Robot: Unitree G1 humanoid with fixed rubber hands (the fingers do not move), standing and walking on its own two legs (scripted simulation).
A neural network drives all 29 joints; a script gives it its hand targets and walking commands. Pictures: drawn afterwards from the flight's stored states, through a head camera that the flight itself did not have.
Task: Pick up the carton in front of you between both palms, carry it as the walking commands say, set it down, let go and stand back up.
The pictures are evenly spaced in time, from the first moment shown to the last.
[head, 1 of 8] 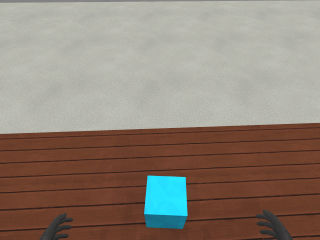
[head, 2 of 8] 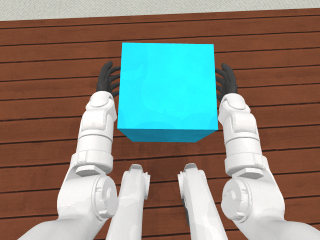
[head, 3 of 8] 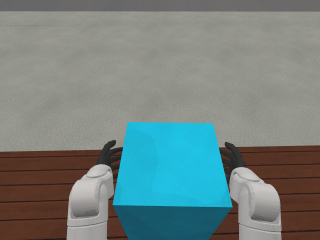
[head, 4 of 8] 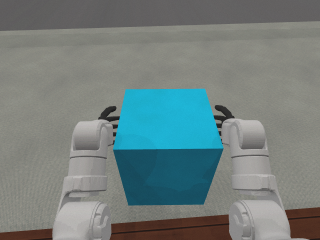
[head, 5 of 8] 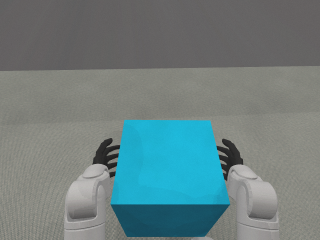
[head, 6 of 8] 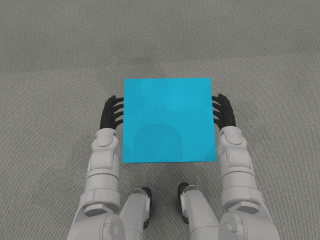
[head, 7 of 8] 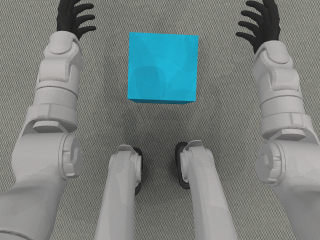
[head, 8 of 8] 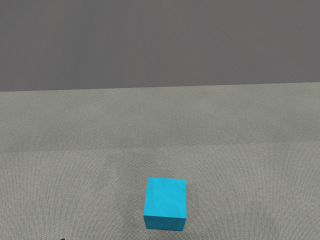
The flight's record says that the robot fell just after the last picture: no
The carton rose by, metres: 0.70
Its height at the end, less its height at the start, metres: -0.09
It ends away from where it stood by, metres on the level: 2.90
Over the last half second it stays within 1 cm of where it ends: yes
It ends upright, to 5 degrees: yes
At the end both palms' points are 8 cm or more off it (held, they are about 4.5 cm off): yes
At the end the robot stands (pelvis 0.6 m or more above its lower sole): yes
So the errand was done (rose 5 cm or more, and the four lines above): yes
